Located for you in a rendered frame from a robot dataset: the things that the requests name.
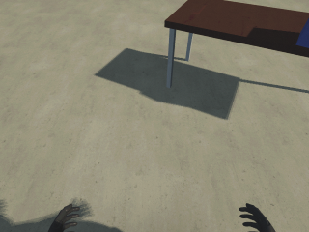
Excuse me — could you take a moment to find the table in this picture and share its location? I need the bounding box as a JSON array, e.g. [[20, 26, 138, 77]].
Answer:
[[164, 0, 309, 88]]

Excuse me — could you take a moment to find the left robot hand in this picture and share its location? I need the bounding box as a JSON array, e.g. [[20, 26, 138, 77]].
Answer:
[[48, 204, 80, 232]]

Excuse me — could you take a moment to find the carton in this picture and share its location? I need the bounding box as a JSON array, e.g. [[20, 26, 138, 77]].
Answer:
[[296, 18, 309, 48]]

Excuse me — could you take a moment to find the right robot hand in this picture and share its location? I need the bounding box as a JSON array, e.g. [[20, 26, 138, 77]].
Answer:
[[239, 203, 276, 232]]

